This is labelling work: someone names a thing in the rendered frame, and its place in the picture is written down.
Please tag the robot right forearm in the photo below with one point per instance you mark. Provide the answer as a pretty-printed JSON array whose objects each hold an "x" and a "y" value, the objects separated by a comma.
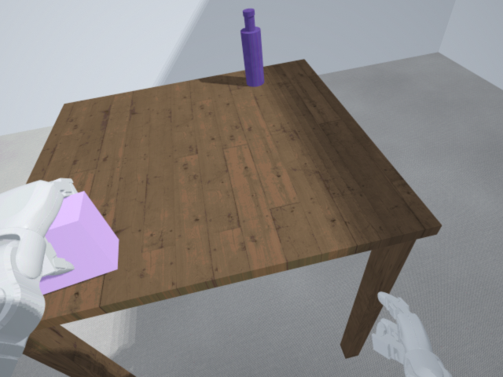
[{"x": 423, "y": 363}]

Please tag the robot left forearm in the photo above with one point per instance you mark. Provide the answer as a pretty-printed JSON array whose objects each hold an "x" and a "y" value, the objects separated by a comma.
[{"x": 22, "y": 304}]

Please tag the sponge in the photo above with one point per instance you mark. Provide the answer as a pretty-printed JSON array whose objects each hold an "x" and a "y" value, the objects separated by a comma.
[{"x": 81, "y": 236}]

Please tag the left robot hand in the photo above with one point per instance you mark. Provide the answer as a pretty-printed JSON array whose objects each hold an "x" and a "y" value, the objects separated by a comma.
[{"x": 34, "y": 206}]

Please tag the table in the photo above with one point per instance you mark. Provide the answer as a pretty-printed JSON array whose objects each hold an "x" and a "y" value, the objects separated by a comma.
[{"x": 210, "y": 182}]

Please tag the right robot hand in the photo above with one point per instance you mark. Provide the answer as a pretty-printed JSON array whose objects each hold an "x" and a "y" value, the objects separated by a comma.
[{"x": 395, "y": 340}]

